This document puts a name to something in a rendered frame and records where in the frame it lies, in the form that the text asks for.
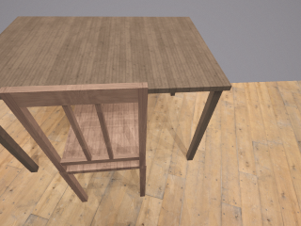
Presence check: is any table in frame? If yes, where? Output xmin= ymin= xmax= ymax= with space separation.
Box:
xmin=0 ymin=16 xmax=232 ymax=172

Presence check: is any chair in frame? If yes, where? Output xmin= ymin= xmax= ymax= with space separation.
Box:
xmin=0 ymin=82 xmax=149 ymax=202

